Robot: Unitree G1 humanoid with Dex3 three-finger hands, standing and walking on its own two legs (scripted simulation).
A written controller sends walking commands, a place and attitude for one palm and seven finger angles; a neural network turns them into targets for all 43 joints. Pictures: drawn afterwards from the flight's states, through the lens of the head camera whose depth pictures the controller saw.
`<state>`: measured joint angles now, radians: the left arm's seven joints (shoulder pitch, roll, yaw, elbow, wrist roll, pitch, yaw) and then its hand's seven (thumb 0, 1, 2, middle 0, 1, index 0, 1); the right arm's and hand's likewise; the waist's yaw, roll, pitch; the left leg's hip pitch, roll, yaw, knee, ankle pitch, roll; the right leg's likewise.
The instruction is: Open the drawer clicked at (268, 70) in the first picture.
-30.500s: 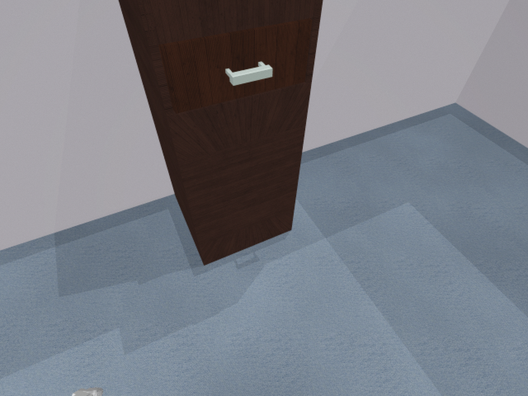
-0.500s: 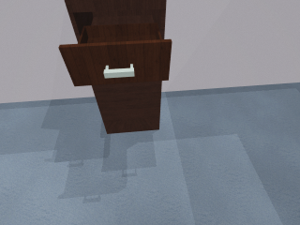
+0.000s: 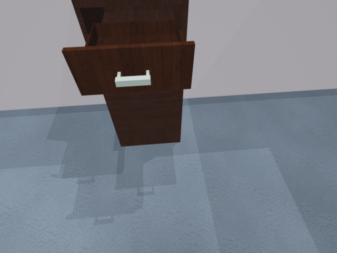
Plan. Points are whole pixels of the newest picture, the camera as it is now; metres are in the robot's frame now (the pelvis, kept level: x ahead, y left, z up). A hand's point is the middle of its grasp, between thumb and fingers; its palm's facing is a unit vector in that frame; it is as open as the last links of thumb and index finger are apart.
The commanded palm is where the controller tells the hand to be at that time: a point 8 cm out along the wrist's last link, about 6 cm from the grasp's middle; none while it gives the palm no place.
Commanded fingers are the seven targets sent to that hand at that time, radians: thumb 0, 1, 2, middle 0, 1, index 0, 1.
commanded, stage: look to check the result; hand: left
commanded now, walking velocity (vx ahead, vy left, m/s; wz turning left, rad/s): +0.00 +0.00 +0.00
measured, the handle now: (133, 77) +0.59 +0.15 +0.07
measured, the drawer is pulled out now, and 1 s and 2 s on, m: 0.30 0.30 0.30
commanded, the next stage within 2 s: stand and wait in 0.22 s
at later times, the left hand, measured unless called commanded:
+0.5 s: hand out of the picture +0.03 +0.17 -0.17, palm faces +0.03 -0.98 -0.21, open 7.4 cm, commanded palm none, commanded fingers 0.00 0.90 0.90 -0.20 -0.30 -0.20 -0.30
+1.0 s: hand out of the picture +0.03 +0.17 -0.17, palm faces +0.04 -0.98 -0.21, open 7.4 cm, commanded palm none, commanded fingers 0.00 0.90 0.90 -0.20 -0.30 -0.20 -0.30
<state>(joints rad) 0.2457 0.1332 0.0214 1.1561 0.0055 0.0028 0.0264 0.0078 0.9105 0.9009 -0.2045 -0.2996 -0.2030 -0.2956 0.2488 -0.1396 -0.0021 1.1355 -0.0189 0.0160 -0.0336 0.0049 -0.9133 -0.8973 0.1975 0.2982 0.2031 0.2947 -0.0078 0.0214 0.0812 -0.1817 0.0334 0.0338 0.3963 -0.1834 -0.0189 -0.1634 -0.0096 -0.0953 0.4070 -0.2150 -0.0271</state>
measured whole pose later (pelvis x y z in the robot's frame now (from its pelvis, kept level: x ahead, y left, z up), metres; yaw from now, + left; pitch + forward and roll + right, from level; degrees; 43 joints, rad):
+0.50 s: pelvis +0.02 -0.01 +0.00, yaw +0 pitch -2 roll +0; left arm 0.22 0.15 0.02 1.14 0.00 -0.01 0.03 0.01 0.91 0.90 -0.20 -0.30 -0.20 -0.30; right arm 0.24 -0.15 0.00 1.14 -0.02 0.01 -0.04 0.00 -0.91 -0.90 0.20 0.30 0.20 0.29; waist -0.01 0.02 0.07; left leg -0.15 0.04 0.03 0.38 -0.20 -0.03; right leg -0.13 0.00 -0.10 0.38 -0.23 -0.03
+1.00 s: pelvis +0.03 -0.01 +0.00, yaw +0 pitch -1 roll +0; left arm 0.24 0.15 0.02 1.15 0.00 -0.01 0.03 0.01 0.91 0.90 -0.20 -0.30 -0.20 -0.30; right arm 0.24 -0.15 0.00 1.15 -0.02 0.01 -0.04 0.00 -0.91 -0.90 0.20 0.30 0.20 0.29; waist -0.01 0.02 0.07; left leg -0.14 0.05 0.03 0.37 -0.21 -0.03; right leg -0.12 0.00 -0.10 0.37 -0.24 -0.04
